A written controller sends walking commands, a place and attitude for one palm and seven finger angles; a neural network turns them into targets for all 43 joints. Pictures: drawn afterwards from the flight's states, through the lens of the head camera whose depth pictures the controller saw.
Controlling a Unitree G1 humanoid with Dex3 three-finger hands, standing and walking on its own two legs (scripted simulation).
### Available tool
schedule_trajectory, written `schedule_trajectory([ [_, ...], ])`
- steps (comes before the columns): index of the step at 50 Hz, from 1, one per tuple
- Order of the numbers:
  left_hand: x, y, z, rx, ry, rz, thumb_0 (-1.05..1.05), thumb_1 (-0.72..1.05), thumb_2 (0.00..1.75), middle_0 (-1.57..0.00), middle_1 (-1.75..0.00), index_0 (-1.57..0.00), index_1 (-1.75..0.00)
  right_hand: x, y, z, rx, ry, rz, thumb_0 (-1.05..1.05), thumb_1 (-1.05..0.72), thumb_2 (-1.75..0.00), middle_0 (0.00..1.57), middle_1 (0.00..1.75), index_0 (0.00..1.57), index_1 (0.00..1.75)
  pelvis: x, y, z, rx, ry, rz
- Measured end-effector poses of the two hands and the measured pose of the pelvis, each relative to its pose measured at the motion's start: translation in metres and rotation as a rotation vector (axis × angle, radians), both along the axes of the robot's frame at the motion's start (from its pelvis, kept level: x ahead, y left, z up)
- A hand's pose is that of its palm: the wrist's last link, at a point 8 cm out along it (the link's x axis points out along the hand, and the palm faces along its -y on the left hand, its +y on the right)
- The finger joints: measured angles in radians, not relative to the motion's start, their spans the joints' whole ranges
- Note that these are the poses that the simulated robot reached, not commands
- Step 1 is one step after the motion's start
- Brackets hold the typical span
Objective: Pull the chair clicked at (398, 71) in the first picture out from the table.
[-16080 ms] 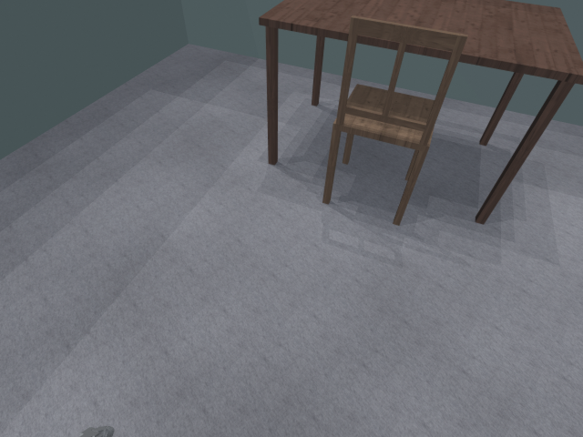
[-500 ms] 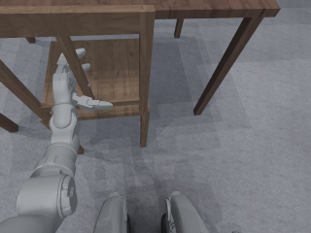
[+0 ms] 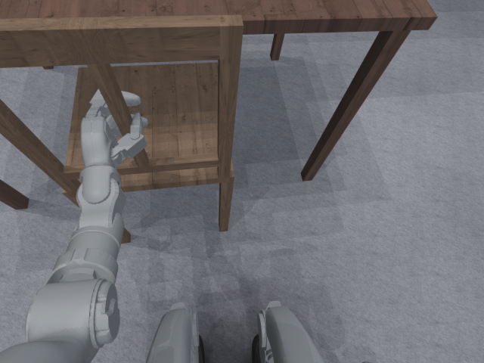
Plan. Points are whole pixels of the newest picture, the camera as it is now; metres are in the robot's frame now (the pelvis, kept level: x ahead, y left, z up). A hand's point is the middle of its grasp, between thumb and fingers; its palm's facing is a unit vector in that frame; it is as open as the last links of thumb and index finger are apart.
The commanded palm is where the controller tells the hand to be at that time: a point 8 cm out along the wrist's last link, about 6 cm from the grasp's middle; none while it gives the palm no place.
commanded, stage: hook a spindle and tug to test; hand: left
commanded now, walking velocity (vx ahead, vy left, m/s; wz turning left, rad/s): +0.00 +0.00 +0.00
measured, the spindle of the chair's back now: (125, 123) +0.51 +0.17 +0.03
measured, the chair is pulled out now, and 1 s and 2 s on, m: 0.00 0.05 0.19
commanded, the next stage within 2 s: step backward, pulling the chair out in 0.58 s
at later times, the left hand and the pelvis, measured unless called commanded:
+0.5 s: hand (140, 148) +0.45 +0.14 +0.03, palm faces +0.09 -1.00 +0.00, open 5.5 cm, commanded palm +0.41 +0.18 +0.03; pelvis +0.02 +0.00 +0.01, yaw +0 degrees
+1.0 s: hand (142, 154) +0.43 +0.13 +0.05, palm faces +0.04 -0.99 -0.13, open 5.4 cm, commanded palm +0.41 +0.18 +0.05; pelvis +0.04 +0.00 +0.10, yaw +2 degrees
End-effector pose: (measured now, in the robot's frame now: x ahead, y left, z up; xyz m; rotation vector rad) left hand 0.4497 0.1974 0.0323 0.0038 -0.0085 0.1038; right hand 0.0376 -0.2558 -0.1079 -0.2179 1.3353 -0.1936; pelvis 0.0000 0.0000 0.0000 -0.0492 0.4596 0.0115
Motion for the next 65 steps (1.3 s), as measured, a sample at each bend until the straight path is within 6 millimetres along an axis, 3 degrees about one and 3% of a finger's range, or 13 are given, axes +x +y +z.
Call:
schedule_trajectory([
  [15,-0.007,-0.002,0.0,-0.003,0.005,-0.005,0.01,0.74,0.79,-0.4,-1.42,-0.39,-1.43,0.026,0.005,0.006,0.023,-0.032,0.003,0.01,-0.91,-0.89,0.2,0.3,0.2,0.3,0.015,0.002,0.008,0.005,0.001,-0.006],
  [36,-0.041,-0.009,0.003,0.017,0.02,-0.011,0.01,0.73,0.79,-0.4,-1.4,-0.38,-1.43,0.076,0.004,0.011,0.034,-0.133,0.056,0.01,-0.91,-0.89,0.2,0.3,0.2,0.3,0.023,-0.003,0.015,0.015,-0.039,0.011],
  [44,-0.041,-0.011,0.03,0.07,0.373,0.019,0.05,0.73,0.8,-0.33,-1.18,-0.41,-1.44,0.076,0.017,0.067,0.022,-0.108,-0.016,0.01,-0.91,-0.89,0.2,0.3,0.2,0.3,0.035,-0.001,0.077,0.032,-0.174,0.023],
  [50,-0.042,-0.015,0.036,0.089,0.476,-0.031,0.07,0.72,0.78,-0.31,-1.13,-0.46,-1.45,0.067,0.006,0.099,-0.053,-0.094,-0.028,0.01,-0.91,-0.89,0.21,0.3,0.21,0.3,0.039,0.003,0.102,0.022,-0.22,0.027],
  [57,-0.052,-0.016,0.037,0.104,0.489,-0.081,0.07,0.72,0.76,-0.3,-1.16,-0.49,-1.45,0.05,-0.007,0.11,-0.115,-0.091,-0.058,0.01,-0.91,-0.89,0.2,0.3,0.21,0.3,0.03,0.01,0.109,0.021,-0.26,0.008],
  [65,-0.077,-0.019,0.037,0.106,0.492,-0.079,0.06,0.71,0.77,-0.3,-1.16,-0.5,-1.45,0.031,0.004,0.105,-0.07,-0.112,-0.079,0.01,-0.91,-0.89,0.2,0.3,0.2,0.3,0.01,0.009,0.112,0.023,-0.299,-0.015],
])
